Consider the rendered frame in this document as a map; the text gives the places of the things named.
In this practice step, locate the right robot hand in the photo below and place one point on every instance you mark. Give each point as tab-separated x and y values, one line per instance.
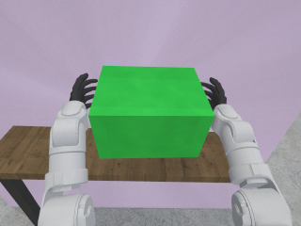
217	94

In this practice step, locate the robot right upper arm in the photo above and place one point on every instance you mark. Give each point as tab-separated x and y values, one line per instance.
259	207

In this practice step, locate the table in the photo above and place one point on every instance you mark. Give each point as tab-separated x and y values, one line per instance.
24	155

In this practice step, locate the left robot hand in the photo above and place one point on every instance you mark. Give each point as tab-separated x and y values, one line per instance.
79	91

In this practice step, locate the robot right forearm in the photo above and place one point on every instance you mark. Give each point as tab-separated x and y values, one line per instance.
247	169

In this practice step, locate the robot left upper arm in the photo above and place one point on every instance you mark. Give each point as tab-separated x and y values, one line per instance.
68	210

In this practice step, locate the robot left forearm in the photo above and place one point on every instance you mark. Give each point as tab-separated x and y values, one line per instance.
67	147

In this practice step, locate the carton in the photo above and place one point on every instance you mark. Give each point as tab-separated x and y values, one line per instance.
149	112

